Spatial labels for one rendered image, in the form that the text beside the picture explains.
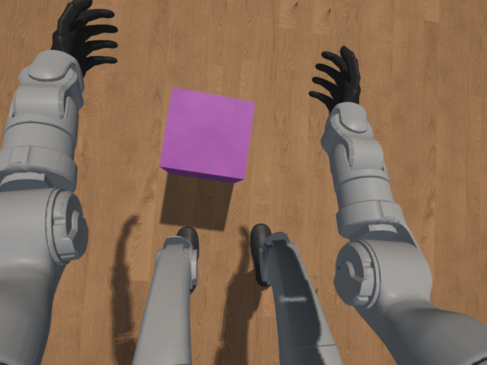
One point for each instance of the left robot upper arm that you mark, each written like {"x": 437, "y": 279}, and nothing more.
{"x": 41, "y": 231}

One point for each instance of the right robot upper arm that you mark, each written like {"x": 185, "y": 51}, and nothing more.
{"x": 389, "y": 284}

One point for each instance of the carton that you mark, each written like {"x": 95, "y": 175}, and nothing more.
{"x": 207, "y": 136}

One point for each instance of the robot right foot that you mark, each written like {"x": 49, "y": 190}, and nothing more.
{"x": 258, "y": 234}

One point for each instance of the robot left foot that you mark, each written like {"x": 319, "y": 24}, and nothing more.
{"x": 191, "y": 235}

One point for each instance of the robot foot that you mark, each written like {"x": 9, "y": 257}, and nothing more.
{"x": 258, "y": 234}
{"x": 191, "y": 235}

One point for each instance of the robot right hand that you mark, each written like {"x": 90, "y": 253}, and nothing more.
{"x": 347, "y": 80}

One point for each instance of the right robot forearm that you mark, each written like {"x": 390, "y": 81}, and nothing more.
{"x": 366, "y": 206}

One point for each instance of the robot left hand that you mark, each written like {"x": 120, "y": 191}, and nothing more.
{"x": 72, "y": 33}

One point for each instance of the left robot forearm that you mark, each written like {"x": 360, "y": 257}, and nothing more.
{"x": 41, "y": 131}

